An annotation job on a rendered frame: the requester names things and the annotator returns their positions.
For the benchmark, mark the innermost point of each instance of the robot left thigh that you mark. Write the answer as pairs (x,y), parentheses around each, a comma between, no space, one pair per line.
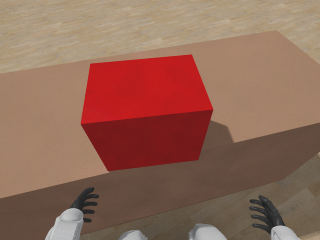
(133,235)

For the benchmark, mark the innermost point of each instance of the robot right thigh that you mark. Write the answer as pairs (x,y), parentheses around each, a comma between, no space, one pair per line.
(205,232)

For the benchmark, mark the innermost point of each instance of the robot thigh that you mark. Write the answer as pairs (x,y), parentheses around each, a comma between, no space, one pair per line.
(133,235)
(205,232)

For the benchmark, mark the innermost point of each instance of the pedestal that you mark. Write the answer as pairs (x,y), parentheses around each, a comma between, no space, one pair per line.
(265,124)

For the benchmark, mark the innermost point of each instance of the carton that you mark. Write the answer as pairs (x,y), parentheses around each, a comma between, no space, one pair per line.
(146,112)

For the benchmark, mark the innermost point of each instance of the right robot hand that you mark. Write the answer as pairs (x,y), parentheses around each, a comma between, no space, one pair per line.
(272,218)

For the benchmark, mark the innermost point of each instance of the robot right forearm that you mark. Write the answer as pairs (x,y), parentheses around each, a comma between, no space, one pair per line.
(282,233)

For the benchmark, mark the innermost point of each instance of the robot left forearm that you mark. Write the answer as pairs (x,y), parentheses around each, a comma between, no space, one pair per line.
(67,226)

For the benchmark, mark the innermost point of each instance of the left robot hand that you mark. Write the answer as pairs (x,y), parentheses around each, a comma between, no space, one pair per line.
(80,202)

